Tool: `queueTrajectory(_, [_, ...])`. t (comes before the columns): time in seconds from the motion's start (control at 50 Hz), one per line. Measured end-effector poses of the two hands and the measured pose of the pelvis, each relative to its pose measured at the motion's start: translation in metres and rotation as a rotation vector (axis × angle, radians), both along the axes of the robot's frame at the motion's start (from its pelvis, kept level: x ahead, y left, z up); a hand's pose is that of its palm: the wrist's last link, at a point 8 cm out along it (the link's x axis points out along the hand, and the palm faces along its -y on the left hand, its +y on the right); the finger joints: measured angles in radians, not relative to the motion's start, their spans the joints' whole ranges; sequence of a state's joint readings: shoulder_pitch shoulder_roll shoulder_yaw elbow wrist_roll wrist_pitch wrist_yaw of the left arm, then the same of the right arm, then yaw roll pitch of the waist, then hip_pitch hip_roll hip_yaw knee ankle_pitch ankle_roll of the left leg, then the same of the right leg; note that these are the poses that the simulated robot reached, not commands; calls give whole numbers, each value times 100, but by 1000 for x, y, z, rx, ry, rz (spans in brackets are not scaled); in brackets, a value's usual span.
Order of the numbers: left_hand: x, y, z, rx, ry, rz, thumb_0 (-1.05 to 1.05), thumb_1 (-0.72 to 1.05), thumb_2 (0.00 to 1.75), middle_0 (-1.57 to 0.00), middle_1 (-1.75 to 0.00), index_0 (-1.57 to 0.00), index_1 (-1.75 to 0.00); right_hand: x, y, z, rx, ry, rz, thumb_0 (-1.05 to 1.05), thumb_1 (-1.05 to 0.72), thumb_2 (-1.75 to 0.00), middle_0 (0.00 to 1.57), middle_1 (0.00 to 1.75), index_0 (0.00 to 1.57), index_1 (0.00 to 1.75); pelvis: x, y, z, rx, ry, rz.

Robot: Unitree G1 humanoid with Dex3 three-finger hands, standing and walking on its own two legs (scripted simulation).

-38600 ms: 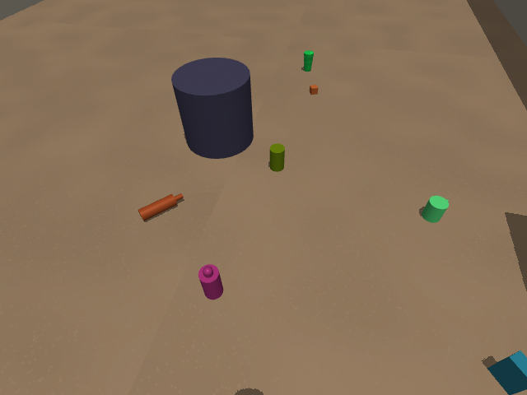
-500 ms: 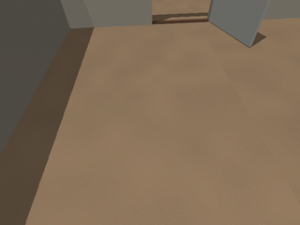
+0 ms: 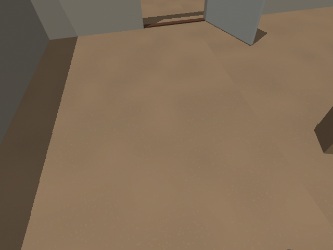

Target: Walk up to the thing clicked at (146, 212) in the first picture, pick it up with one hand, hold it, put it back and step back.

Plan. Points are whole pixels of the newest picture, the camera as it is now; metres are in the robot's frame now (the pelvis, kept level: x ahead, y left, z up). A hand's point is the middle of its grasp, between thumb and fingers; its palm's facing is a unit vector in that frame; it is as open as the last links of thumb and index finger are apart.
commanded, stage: walk up
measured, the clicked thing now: out of the picture +0.44 -2.21 -0.74
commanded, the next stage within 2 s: none
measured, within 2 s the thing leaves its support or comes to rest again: neither
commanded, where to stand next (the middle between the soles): +0.29 +0.04 m, yaw -30 degrees
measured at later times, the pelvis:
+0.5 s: pelvis +0.15 +0.03 -0.02, yaw -15 degrees
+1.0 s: pelvis +0.22 +0.07 -0.03, yaw -28 degrees
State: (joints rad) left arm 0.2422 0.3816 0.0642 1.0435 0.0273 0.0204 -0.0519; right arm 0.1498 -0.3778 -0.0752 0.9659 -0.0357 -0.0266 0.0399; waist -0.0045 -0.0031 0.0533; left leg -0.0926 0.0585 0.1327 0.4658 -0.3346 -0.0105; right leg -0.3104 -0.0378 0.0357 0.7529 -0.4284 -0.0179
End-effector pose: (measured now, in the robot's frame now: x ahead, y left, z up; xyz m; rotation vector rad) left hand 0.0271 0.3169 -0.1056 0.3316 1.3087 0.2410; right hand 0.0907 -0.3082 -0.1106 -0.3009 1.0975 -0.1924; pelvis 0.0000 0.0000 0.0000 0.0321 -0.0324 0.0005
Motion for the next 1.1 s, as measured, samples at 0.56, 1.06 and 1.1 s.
queueTrajectory(0.56, [250, 54, 1, 145, -85, -359, 0, 90, 90, -21, -30, -21, -30, 119, 10, -12, -57, -72, -185, 1, -90, -90, 20, 30, 21, 30, 178, 46, -33, -49, 2, -283])
queueTrajectory(1.06, [432, -21, -14, -5, -195, -645, 0, 91, 90, -21, -30, -20, -30, 32, 57, -20, -74, 97, -511, 1, -90, -90, 20, 30, 21, 30, 222, 66, -31, -33, 9, -513])
queueTrajectory(1.1, [432, -27, -15, -15, -188, -663, 0, 91, 90, -21, -30, -21, -30, 32, 58, -19, -76, 82, -525, 1, -90, -90, 20, 30, 21, 30, 223, 69, -30, -28, 11, -528])
